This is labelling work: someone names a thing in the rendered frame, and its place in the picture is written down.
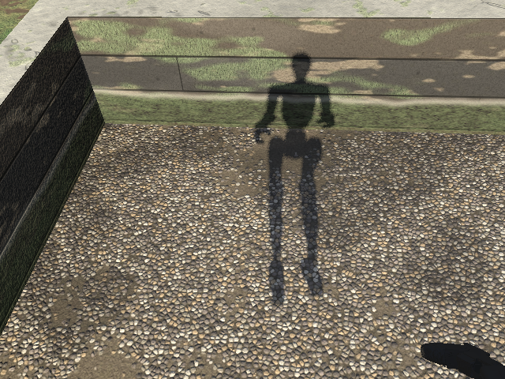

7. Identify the right robot hand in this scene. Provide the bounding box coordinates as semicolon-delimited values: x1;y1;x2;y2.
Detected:
421;343;505;379

